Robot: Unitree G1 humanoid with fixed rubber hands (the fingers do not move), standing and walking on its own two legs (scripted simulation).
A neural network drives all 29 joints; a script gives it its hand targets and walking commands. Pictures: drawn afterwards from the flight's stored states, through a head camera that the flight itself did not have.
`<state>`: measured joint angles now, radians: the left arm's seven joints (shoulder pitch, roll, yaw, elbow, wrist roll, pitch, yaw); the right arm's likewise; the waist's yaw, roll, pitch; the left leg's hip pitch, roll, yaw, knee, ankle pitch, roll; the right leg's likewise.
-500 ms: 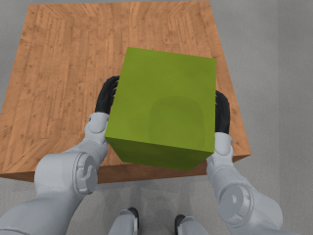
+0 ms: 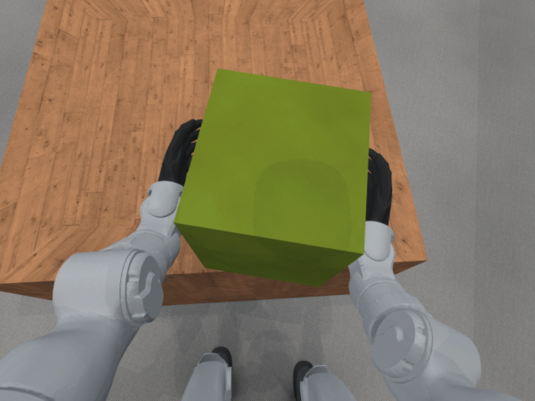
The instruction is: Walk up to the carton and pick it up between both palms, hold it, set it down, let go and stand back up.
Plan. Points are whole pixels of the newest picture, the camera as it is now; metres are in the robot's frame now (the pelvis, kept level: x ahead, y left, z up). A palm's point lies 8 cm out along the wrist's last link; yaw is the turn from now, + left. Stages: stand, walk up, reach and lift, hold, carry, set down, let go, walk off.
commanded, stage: reach and lift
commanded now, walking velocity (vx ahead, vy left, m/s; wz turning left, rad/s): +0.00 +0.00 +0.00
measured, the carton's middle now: (275, 193) +0.43 -0.01 -0.05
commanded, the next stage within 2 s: none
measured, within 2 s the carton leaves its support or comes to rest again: leaves its support in 1.02 s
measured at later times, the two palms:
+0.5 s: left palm (175, 177) +0.44 +0.15 -0.02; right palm (375, 208) +0.39 -0.15 -0.02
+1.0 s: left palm (175, 184) +0.42 +0.14 -0.01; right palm (379, 208) +0.39 -0.16 -0.02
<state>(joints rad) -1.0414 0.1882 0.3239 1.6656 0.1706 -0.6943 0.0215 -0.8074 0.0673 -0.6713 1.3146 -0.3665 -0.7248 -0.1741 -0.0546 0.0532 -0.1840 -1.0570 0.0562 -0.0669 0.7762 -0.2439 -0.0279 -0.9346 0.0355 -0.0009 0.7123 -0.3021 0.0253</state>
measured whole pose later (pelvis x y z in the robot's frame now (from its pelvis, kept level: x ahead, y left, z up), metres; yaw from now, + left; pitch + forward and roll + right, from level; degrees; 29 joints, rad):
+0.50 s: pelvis +0.01 +0.01 +0.01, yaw -1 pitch +31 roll -5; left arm -0.99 0.14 0.22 1.68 0.05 -0.75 0.06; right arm -0.80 0.00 -0.55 1.43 -0.29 -0.78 -0.18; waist -0.04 0.07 -0.22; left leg -1.04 0.06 -0.05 0.75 -0.24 -0.02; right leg -0.91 0.04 0.01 0.65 -0.28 0.04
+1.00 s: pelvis +0.01 +0.00 +0.00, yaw +0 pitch +29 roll -4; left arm -0.89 0.13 -0.05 1.61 -0.19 -0.65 0.10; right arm -0.73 -0.01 -0.22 1.31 -0.03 -0.56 -0.19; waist -0.04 0.10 -0.29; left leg -1.04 0.07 -0.07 0.80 -0.27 -0.03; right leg -0.92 0.05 0.00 0.72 -0.32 0.03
